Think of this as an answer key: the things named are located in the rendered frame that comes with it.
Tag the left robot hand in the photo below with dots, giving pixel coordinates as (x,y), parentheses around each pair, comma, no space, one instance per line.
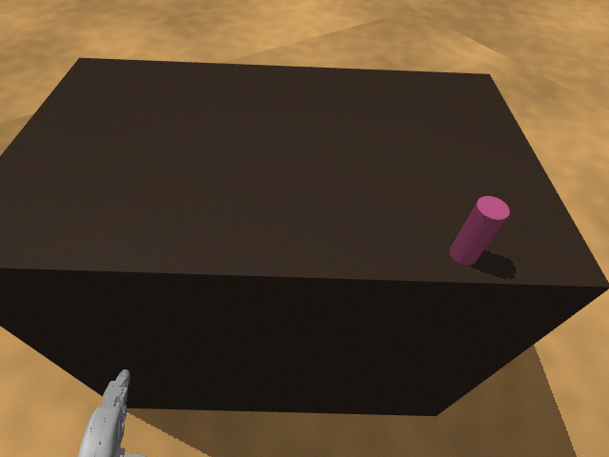
(105,429)

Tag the can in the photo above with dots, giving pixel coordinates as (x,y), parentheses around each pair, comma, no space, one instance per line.
(480,227)

